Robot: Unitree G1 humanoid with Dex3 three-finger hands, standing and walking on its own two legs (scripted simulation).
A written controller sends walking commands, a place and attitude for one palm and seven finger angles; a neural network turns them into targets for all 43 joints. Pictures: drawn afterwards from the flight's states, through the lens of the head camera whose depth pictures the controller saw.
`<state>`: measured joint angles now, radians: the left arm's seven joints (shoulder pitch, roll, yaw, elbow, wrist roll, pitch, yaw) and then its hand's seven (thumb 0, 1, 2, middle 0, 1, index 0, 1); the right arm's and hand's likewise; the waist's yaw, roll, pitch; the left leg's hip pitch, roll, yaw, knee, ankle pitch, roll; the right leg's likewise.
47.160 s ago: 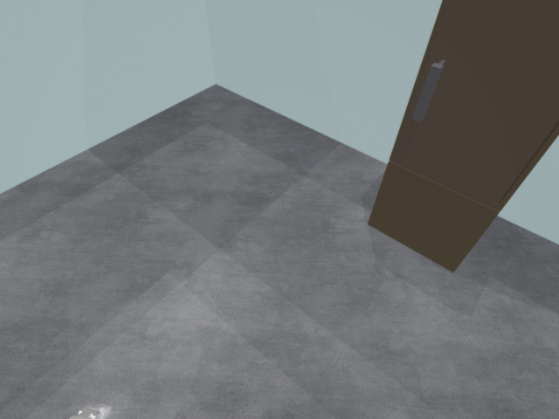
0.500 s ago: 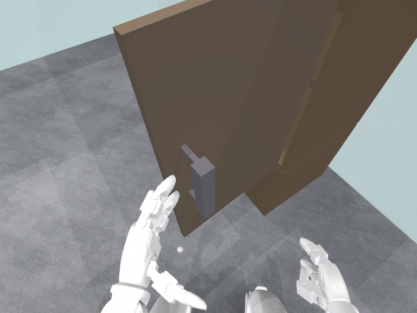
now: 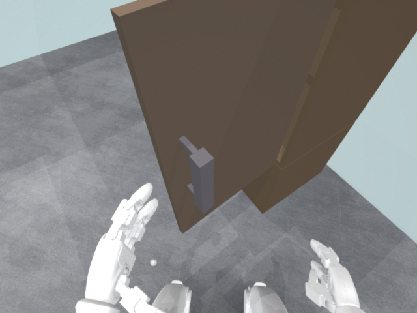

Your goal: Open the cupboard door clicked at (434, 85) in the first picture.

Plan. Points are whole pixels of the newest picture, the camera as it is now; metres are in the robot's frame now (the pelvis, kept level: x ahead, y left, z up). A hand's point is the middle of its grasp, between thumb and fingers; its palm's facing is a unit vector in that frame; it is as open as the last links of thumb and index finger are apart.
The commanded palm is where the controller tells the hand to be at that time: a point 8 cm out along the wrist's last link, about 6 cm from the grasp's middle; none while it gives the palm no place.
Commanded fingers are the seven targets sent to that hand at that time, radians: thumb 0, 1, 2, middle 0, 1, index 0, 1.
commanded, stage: draw the hand back to the body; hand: left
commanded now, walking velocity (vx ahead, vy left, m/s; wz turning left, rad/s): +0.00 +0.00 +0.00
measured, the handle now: (195, 176) +0.35 +0.05 +0.07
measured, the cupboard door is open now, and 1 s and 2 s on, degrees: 94 94 94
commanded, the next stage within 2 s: step back with the hand held close in 1.52 s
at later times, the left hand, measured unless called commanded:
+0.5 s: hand (86, 245) +0.20 +0.17 +0.15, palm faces -0.01 -0.99 -0.16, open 16.0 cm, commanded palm +0.16 +0.23 +0.17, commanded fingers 0.00 -0.19 0.44 -0.16 -0.30 -0.16 -0.30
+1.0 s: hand out of the picture +0.22 +0.25 +0.24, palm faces +0.36 -0.84 -0.40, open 10.7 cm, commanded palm +0.17 +0.30 +0.26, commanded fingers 0.00 0.69 0.81 -0.19 -0.30 -0.19 -0.30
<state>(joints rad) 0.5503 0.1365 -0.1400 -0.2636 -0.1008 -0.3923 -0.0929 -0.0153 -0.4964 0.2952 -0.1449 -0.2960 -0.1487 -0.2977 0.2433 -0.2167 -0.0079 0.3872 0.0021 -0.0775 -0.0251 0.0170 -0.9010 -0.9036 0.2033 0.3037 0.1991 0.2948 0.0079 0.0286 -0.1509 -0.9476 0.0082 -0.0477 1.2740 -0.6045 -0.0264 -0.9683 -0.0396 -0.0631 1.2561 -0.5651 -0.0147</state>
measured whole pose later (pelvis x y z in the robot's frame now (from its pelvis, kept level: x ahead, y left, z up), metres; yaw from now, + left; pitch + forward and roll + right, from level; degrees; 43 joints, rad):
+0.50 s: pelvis +0.02 +0.01 +0.05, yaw +0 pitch +8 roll -1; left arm 0.63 0.27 0.06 -0.43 -0.16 -0.18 -0.10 -0.01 -0.43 0.32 -0.15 -0.30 -0.15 -0.30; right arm 0.29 -0.22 0.02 0.40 0.04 -0.09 -0.08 0.02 -0.90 -0.90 0.20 0.30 0.20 0.29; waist 0.02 0.04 -0.13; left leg -0.63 0.02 -0.04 1.02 -0.53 -0.01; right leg -0.64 -0.02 -0.06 0.98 -0.47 0.00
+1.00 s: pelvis +0.03 +0.02 +0.10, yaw -1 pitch -2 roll -1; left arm 0.54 0.33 0.24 -0.43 -0.04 -0.05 0.13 0.00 0.36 0.66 -0.18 -0.30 -0.19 -0.30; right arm 0.23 -0.21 0.06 0.58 0.01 -0.14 -0.10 0.02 -0.90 -0.90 0.21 0.30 0.20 0.30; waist 0.06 0.05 -0.02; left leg -0.19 0.01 -0.01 0.58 -0.36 0.00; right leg -0.21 -0.03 -0.04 0.56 -0.31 0.02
